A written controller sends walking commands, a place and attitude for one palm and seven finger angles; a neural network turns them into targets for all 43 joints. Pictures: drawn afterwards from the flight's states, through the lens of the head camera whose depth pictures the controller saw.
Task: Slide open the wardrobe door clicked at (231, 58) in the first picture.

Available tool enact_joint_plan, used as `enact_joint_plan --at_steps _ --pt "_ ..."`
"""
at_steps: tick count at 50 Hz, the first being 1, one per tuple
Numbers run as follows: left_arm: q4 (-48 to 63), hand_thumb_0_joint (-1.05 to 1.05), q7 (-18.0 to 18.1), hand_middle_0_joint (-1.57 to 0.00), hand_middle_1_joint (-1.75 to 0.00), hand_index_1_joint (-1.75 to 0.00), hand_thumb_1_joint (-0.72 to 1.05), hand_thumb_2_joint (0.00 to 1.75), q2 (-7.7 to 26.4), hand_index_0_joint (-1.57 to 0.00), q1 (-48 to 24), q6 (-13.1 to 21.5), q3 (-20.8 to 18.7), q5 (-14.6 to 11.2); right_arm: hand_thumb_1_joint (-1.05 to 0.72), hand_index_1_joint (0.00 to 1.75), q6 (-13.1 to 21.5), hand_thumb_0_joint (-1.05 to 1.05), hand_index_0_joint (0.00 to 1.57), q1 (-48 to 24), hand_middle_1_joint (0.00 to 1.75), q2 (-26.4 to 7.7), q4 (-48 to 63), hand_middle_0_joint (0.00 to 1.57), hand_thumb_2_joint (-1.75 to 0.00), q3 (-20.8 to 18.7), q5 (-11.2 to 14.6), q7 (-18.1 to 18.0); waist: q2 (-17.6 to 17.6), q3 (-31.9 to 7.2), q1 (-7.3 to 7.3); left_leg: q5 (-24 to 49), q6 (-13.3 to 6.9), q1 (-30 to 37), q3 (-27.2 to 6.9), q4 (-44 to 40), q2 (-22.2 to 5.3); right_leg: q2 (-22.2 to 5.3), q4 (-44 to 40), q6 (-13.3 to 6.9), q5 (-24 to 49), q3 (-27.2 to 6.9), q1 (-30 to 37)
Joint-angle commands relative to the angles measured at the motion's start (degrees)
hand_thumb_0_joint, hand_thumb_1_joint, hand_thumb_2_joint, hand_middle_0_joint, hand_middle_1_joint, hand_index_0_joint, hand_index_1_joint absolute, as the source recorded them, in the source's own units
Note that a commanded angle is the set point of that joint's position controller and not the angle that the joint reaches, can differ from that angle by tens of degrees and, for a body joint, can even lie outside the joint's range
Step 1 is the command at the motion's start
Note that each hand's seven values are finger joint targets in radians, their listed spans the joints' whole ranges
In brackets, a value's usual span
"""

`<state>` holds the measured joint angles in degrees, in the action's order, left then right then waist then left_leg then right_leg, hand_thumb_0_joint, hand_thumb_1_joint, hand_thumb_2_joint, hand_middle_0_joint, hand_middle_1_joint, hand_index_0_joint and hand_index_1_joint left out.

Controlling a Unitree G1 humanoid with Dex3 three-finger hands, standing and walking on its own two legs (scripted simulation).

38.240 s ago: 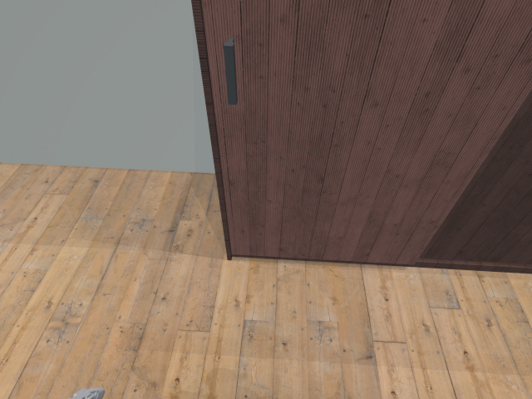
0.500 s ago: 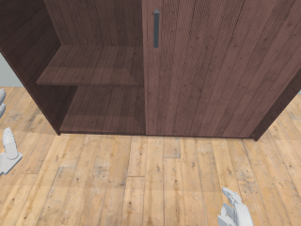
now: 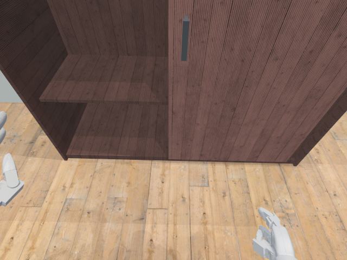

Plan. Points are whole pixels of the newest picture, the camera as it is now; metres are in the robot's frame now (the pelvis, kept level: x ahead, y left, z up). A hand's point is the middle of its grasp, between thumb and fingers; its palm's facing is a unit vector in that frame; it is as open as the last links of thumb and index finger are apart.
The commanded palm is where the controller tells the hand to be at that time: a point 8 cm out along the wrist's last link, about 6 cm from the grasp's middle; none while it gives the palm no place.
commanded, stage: let the arm hang, fingers relaxed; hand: left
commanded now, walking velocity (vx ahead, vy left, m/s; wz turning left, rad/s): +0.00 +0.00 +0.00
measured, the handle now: (184, 38) +0.79 +0.01 +0.12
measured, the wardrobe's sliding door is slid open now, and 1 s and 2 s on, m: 0.69 0.69 0.69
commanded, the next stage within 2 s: look to check the result in 1.14 s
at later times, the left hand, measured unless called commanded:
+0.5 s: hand out of the picture -0.07 +0.21 -0.18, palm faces +0.00 -0.98 -0.18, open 7.0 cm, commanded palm none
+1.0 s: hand out of the picture -0.02 +0.22 -0.17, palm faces -0.04 -0.98 -0.19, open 7.3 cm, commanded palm none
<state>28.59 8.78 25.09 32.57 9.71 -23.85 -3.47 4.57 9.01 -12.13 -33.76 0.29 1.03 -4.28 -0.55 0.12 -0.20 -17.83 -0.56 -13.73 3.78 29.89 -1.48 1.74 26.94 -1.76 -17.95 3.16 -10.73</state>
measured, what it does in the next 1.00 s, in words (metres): shifts its weight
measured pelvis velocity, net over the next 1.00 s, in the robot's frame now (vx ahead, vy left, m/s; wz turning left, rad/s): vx -0.04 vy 0.05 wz -0.01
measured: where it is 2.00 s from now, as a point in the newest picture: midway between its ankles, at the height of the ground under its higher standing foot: outside the picture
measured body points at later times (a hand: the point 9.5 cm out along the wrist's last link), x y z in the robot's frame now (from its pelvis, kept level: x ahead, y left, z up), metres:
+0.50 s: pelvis -0.05 +0.03 +0.01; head -0.01 +0.05 +0.45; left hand -0.07 +0.26 -0.16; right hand -0.05 -0.22 -0.14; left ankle -0.03 +0.11 -0.74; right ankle -0.04 -0.10 -0.74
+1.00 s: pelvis -0.04 +0.05 +0.01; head -0.02 +0.06 +0.45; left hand -0.01 +0.27 -0.16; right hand -0.03 -0.18 -0.15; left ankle -0.03 +0.11 -0.74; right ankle -0.04 -0.09 -0.74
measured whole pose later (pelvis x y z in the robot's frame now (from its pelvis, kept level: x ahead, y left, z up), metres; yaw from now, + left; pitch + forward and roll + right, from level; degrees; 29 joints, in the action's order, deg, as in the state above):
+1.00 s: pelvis -0.04 +0.05 +0.01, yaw -1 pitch +0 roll -1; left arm -64.6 1.8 9.6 11.8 -0.3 0.2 1.5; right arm -0.1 12.5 -9.1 -64.4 -0.4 -1.3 -1.7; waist 0.5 2.9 0.8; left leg -11.2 -5.0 -11.9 6.3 23.1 2.5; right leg -2.1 23.3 2.0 -12.1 0.9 -10.7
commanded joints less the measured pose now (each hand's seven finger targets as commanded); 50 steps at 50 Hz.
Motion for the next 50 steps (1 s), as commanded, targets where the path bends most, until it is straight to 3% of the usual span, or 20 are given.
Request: enact_joint_plan --at_steps 1,2,3,5,6,8,9,11,13,17,21,24,31,33,36,40,45,50 --pt "9.1 0.0 1.17 -0.2 -0.3 -0.3 0.9 0.9 7.86 -0.2 -1.61 2.47 -5.63 -0.27 -0.9 0.3 2.22 0.0 0.2 -3.04 0.3 -7.58 7.98 0.2 -0.9 -2.59 0.09 -0.64 -2.24 -9.08 -0.13 27.1 -0.5 2.62 -5.29 -3.02 -5.41 -6.05 -1.48 1.51 27.34 -6.45 5.24" --pt "-34.19 0.0 -5.71 -0.2 -0.3 -0.3 0.9 0.9 -0.61 -0.2 -7.52 -5.41 18.48 4.81 -0.9 0.3 4.35 0.0 0.2 -5.77 0.3 -16.07 -3.5 0.2 -0.9 -4.81 0.17 4.74 -0.91 -4.31 2.2 29.34 -0.66 0.12 -4.98 4.77 -6.47 -10.72 5.81 0.52 30.95 -2.47 -3.58" --pt "-36.84 0.0 -7.24 -0.2 -0.3 -0.3 0.9 0.9 -0.4 -0.2 -10.14 -8.62 17.41 5.01 -0.9 0.3 1.71 0.0 0.2 -2.07 0.3 -15.93 -4.71 0.2 -0.9 -5.9 -0.46 4.89 1.01 -7.29 2.06 25.67 -0.55 1.25 -5.88 2.94 -6.56 -9.82 2.99 0.16 24.0 -6.09 -5.6" --pt "-43.1 0.0 -8.1 -0.2 -0.3 -0.3 0.9 0.9 -2.67 -0.2 -13.17 -9.0 18.91 4.86 -0.9 0.3 -1.13 0.0 0.2 -0.78 0.3 -12.38 -4.33 0.2 -0.9 -3.65 -1.27 5.01 3.76 -4.67 1.04 13.12 -2.63 -4.55 -8.45 -0.18 -7.3 -8.42 3.1 0.82 7.99 -3.79 -7.23" --pt "-46.59 0.0 -8.23 -0.2 -0.3 -0.3 0.9 0.9 -2.78 -0.2 -14.85 -9.15 19.67 4.87 -0.9 0.3 -1.99 0.0 0.2 -1.0 0.3 -11.84 -4.29 0.2 -0.9 -2.86 -1.75 5.05 5.63 -2.89 0.7 11.34 -2.99 -6.51 -9.34 -1.47 -6.84 -7.93 2.65 0.93 5.89 -3.75 -6.51" --pt "-54.37 0.0 -7.98 -0.2 -0.3 -0.3 0.9 0.9 -2.71 -0.2 -17.81 -9.33 20.84 4.91 -0.9 0.3 -3.16 0.0 0.2 -0.87 0.3 -10.8 -5.51 0.2 -0.9 -2.11 -2.36 4.87 8.94 -2.45 0.45 12.39 -2.62 -6.09 -9.32 -2.19 -5.55 -8.5 1.23 0.4 8.42 -5.53 -4.44" --pt "-58.0 0.0 -7.83 -0.2 -0.3 -0.3 0.9 0.9 -3.18 -0.2 -19.3 -9.67 21.48 4.76 -0.9 0.3 -3.69 0.0 0.2 -0.65 0.3 -10.29 -6.48 0.2 -0.9 -1.82 -2.59 4.73 8.35 -1.56 0.43 12.57 -2.31 -5.73 -8.98 -3.25 -5.06 -8.79 0.6 0.37 9.49 -6.14 -3.75" --pt "-65.23 0.0 -7.59 -0.2 -0.3 -0.3 0.9 0.9 -3.07 -0.2 -20.62 -9.95 22.17 4.64 -0.9 0.3 -4.19 0.0 0.2 -0.85 0.3 -9.97 -9.14 0.2 -0.9 -1.48 -2.93 4.42 4.83 -1.4 0.09 14.19 -2.17 -4.09 -8.71 -5.47 -4.62 -8.38 -0.26 0.73 11.2 -6.78 -1.57" --pt "-71.14 0.0 -7.5 -0.2 -0.3 -0.3 0.9 0.9 -2.64 -0.2 -20.34 -9.95 22.55 4.6 -0.9 0.3 -4.35 0.0 0.2 -0.81 0.3 -9.97 -11.79 0.2 -0.9 -1.04 -2.88 4.13 -0.92 -1.88 -0.25 15.62 -2.09 -2.11 -8.42 -7.55 -4.66 -7.76 -1.5 0.97 11.24 -6.89 0.88" --pt "-80.47 0.0 -7.56 -0.2 -0.3 -0.3 0.9 0.9 -5.16 -0.2 -18.46 -9.56 22.55 4.38 -0.9 0.3 -4.61 0.0 0.2 0.39 0.3 -7.47 -17.74 0.2 -0.9 -0.83 -2.63 3.32 -7.62 -0.19 0.18 7.4 -1.72 -0.64 -7.51 -10.17 -4.33 -7.71 -6.33 0.27 6.42 -7.42 1.04" --pt "-85.52 0.0 -7.61 -0.2 -0.3 -0.3 0.9 0.9 -6.51 -0.2 -17.11 -9.48 22.87 4.31 -0.9 0.3 -5.0 0.0 0.2 3.55 0.3 -6.07 -21.63 0.2 -0.9 -1.27 -2.45 2.93 -6.63 -0.03 0.52 1.9 -1.85 -0.68 -7.98 -11.62 -4.48 -7.46 -8.41 -0.11 4.0 -6.71 1.2" --pt "-88.27 0.0 -7.51 -0.2 -0.3 -0.3 0.9 0.9 -7.58 -0.2 -16.62 -9.46 23.37 4.34 -0.9 0.3 -4.97 0.0 0.2 5.79 0.3 -5.55 -23.87 0.2 -0.9 -1.48 -2.18 2.63 -1.83 0.4 0.8 2.58 -2.21 0.53 -8.46 -12.29 -5.08 -7.29 -8.73 0.11 4.23 -6.45 0.21" --pt "-91.98 0.0 -7.19 -0.2 -0.3 -0.3 0.9 0.9 -9.26 -0.2 -15.08 -9.77 23.81 4.47 -0.9 0.3 -4.92 0.0 0.2 7.97 0.3 -4.56 -27.17 0.2 -0.9 -1.65 -2.12 2.31 0.48 3.11 0.69 0.35 -2.69 0.13 -9.06 -14.59 -5.79 -6.77 -7.8 0.61 3.09 -5.58 -1.74" --pt "-92.47 0.0 -7.07 -0.2 -0.3 -0.3 0.9 0.9 -9.32 -0.2 -14.52 -9.65 23.81 4.59 -0.9 0.3 -4.83 0.0 0.2 8.22 0.3 -4.54 -27.57 0.2 -0.9 -1.79 -2.02 2.39 1.59 1.96 0.59 1.92 -2.77 0.97 -8.83 -13.94 -5.57 -6.84 -7.54 0.71 3.82 -5.67 -1.48" --pt "-92.74 0.0 -6.95 -0.2 -0.3 -0.3 0.9 0.9 -10.08 -0.2 -14.83 -9.67 23.76 4.59 -0.9 0.3 -4.74 0.0 0.2 8.07 0.3 -3.81 -28.21 0.2 -0.9 -1.72 -2.16 2.34 1.27 2.71 0.71 2.28 -2.79 1.17 -8.61 -14.32 -5.69 -6.84 -7.08 0.87 4.11 -5.83 -2.45" --pt "-92.58 0.0 -6.77 -0.2 -0.3 -0.3 0.9 0.9 -10.29 -0.2 -15.4 -9.46 23.57 4.66 -0.9 0.3 -4.33 0.0 0.2 7.65 0.3 -3.09 -28.76 0.2 -0.9 -1.65 -2.09 2.32 0.84 1.97 0.66 7.92 -2.84 2.38 -8.02 -13.17 -5.59 -7.21 -6.57 1.14 7.31 -5.87 -1.71" --pt "-92.33 0.0 -6.67 -0.2 -0.3 -0.3 0.9 0.9 -10.59 -0.2 -16.46 -9.58 23.4 4.74 -0.9 0.3 -4.35 0.0 0.2 6.74 0.3 -2.9 -29.24 0.2 -0.9 -1.63 -2.18 2.42 -0.08 4.12 0.71 6.46 -2.63 1.65 -8.17 -14.14 -5.48 -7.21 -6.99 1.25 5.98 -6.06 -2.32" --pt "-92.18 0.0 -6.81 -0.2 -0.3 -0.3 0.9 0.9 -9.93 -0.2 -16.96 -9.46 23.39 4.71 -0.9 0.3 -4.21 0.0 0.2 6.09 0.3 -3.33 -29.1 0.2 -0.9 -1.67 -2.18 2.55 -0.6 2.85 0.77 7.16 -2.52 2.7 -7.99 -14.29 -5.43 -7.3 -7.17 1.3 7.01 -6.24 -1.51"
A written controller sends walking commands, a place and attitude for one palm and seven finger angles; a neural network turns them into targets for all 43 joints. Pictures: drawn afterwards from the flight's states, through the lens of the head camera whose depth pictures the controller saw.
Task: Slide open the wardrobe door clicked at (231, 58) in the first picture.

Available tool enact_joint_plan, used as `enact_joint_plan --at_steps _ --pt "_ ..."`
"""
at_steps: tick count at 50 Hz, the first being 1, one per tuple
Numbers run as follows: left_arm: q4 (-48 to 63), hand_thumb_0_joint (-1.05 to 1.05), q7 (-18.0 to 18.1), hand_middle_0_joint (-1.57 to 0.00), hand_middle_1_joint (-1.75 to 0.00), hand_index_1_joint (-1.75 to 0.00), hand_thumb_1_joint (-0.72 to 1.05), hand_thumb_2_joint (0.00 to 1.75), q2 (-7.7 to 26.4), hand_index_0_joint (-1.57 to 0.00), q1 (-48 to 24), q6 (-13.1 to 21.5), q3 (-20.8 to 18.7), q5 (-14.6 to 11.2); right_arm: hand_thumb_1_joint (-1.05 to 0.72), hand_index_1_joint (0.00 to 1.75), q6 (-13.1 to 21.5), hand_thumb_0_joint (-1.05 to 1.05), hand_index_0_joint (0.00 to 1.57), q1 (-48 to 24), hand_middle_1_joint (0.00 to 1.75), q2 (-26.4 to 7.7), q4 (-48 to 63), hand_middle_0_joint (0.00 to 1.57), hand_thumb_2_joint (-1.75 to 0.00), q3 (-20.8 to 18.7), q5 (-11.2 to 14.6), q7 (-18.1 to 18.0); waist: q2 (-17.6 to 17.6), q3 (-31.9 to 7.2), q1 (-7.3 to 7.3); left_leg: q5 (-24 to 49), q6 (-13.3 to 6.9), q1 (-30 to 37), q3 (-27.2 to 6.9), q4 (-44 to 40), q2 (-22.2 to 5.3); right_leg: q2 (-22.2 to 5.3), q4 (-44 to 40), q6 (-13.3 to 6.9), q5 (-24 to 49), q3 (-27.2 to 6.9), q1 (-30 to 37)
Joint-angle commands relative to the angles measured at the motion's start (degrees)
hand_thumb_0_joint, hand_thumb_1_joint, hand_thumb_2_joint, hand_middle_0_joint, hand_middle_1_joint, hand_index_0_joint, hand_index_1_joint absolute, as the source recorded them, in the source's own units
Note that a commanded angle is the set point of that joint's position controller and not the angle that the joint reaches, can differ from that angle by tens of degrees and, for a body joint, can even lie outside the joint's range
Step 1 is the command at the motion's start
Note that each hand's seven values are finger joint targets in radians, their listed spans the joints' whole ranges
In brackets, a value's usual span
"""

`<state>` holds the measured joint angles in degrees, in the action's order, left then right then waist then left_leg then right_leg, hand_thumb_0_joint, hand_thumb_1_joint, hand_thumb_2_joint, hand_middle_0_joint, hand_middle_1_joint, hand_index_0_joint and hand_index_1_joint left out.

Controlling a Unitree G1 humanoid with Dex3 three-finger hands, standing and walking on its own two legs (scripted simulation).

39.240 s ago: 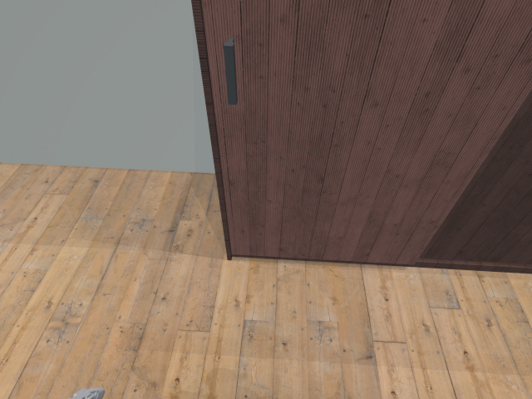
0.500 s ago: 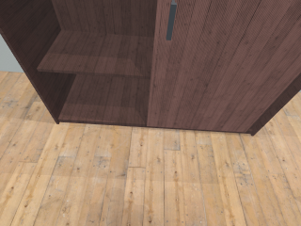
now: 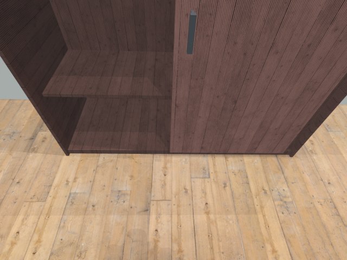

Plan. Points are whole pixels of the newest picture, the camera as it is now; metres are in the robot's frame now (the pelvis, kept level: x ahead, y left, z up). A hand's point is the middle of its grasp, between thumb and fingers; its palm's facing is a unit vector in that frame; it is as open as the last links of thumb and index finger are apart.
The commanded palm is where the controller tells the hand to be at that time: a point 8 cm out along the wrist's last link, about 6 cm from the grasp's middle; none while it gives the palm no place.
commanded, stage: let the arm hang, fingers relaxed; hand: left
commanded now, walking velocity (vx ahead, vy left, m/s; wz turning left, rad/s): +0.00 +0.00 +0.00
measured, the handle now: (191, 32) +0.84 -0.02 +0.11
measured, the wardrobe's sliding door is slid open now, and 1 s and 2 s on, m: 0.69 0.69 0.69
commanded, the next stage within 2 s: look to check the result in 0.14 s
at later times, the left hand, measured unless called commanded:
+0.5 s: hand out of the picture +0.02 +0.18 -0.18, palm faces -0.02 -0.98 -0.17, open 7.4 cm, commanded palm none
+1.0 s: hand out of the picture +0.04 +0.17 -0.18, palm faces -0.02 -0.98 -0.17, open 7.4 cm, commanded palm none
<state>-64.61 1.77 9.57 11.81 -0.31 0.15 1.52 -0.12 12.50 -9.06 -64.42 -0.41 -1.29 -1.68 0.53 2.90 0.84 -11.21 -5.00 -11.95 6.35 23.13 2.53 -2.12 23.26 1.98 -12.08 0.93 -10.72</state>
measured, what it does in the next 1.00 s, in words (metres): stands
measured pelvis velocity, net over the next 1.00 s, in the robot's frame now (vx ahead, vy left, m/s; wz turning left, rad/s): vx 0.03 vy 0.01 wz -0.01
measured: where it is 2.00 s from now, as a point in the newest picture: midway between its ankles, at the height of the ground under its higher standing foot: outside the picture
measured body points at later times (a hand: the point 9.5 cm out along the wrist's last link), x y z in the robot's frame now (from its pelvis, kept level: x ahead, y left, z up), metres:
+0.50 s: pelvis +0.02 +0.01 +0.00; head +0.04 +0.02 +0.45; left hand +0.02 +0.23 -0.17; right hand +0.02 -0.22 -0.16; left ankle +0.02 +0.06 -0.74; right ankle +0.00 -0.14 -0.74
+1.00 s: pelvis +0.03 +0.01 +0.00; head +0.05 +0.02 +0.45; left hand +0.04 +0.23 -0.17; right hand +0.03 -0.22 -0.16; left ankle +0.02 +0.06 -0.74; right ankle +0.00 -0.14 -0.74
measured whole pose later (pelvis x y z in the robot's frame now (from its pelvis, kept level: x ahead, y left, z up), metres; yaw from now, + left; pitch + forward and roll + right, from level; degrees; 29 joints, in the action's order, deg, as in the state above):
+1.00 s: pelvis +0.03 +0.01 +0.00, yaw +0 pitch -1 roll +0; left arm -66.0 1.8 9.1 12.8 -0.3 0.2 1.1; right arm 0.5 12.7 -8.6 -66.4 -0.1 -1.0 -2.2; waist 0.9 3.4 0.7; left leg -12.8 -5.3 -8.4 6.7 21.5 3.2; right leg -2.6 21.7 2.6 -13.6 0.4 -7.4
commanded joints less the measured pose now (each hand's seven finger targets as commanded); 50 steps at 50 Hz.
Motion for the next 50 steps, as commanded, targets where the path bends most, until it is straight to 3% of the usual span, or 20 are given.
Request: enact_joint_plan --at_steps 1,8,24,29,36,43,46,50 --pt "1.05 0.0 0.17 -0.2 -0.3 -0.3 0.9 0.9 5.59 -0.2 3.82 0.59 -0.61 -0.28 -0.9 0.3 0.49 0.0 0.2 2.43 0.3 -6.59 1.6 0.2 -0.9 -0.96 0.12 -0.04 -1.79 -0.16 -0.25 0.9 1.92 1.45 -10.48 -7.53 -9.52 -3.52 -3.64 -2.43 1.32 -3.91 -1.55" --pt "1.04 0.0 0.24 -0.2 -0.3 -0.3 0.9 0.9 6.07 -0.2 3.6 0.72 -0.62 -0.29 -0.9 0.3 0.82 0.0 0.2 2.35 0.3 -7.11 1.36 0.2 -0.9 -0.9 0.37 -0.12 -0.89 -1.54 -0.14 7.26 2.06 4.08 -9.89 -6.56 -9.72 -3.75 -3.51 -2.07 4.31 -3.91 -0.63" --pt "-0.25 0.0 0.28 -0.2 -0.3 -0.3 0.9 0.9 5.26 -0.2 4.42 0.38 -0.56 -0.37 -0.9 0.3 0.82 0.0 0.2 2.72 0.3 -6.55 0.29 0.2 -0.9 -0.73 0.42 -0.47 -0.72 0.03 -0.16 6.67 2.03 4.78 -10.06 -7.59 -9.78 -3.7 -3.69 -1.91 3.01 -3.77 -0.75" --pt "-0.35 0.0 0.34 -0.2 -0.3 -0.3 0.9 0.9 5.11 -0.2 4.68 0.6 -0.55 -0.47 -0.9 0.3 1.04 0.0 0.2 3.36 0.3 -6.33 -0.03 0.2 -0.9 -0.72 0.5 -0.59 -0.21 -1.56 -0.03 10.93 2.01 6.02 -9.32 -6.23 -9.62 -3.95 -3.43 -1.99 5.72 -4.01 0.26" --pt "-0.49 0.0 0.38 -0.2 -0.3 -0.3 0.9 0.9 4.8 -0.2 4.88 0.4 -0.56 -0.51 -0.9 0.3 1.0 0.0 0.2 3.33 0.3 -6.0 -0.4 0.2 -0.9 -0.65 0.44 -0.68 -1.55 -0.31 -0.14 10.31 2.12 5.65 -9.51 -6.69 -9.59 -3.87 -3.41 -1.97 4.59 -3.78 0.01" --pt "-0.29 0.0 0.49 -0.2 -0.3 -0.3 0.9 0.9 5.03 -0.2 4.97 0.65 -0.57 -0.52 -0.9 0.3 1.07 0.0 0.2 3.59 0.3 -6.1 -0.38 0.2 -0.9 -0.66 0.54 -0.66 0.08 -1.24 -0.15 13.56 2.01 6.48 -9.16 -5.48 -9.4 -4.17 -3.65 -2.07 7.13 -3.93 0.88" --pt "-0.29 0.0 0.45 -0.2 -0.3 -0.3 0.9 0.9 4.89 -0.2 4.51 0.48 -0.53 -0.61 -0.9 0.3 1.01 0.0 0.2 3.5 0.3 -5.88 -0.68 0.2 -0.9 -0.6 0.47 -0.72 -1.6 0.01 -0.05 11.65 2.27 5.83 -9.27 -6.38 -9.5 -4.0 -3.81 -2.04 5.26 -3.95 0.52" --pt "-0.34 0.0 0.41 -0.2 -0.3 -0.3 0.9 0.9 4.92 -0.2 4.47 0.54 -0.52 -0.6 -0.9 0.3 1.05 0.0 0.2 3.58 0.3 -6.04 -0.58 0.2 -0.9 -0.59 0.46 -0.69 -0.33 -0.06 -0.06 11.67 2.17 5.99 -9.24 -6.41 -9.48 -4.12 -4.0 -2.05 5.6 -4.03 0.66"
